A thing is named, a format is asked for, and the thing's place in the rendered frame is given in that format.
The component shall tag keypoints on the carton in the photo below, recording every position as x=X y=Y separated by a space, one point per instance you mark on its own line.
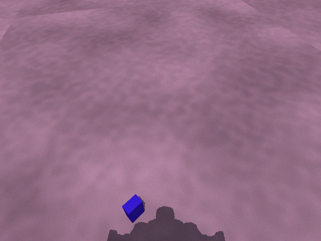
x=133 y=208

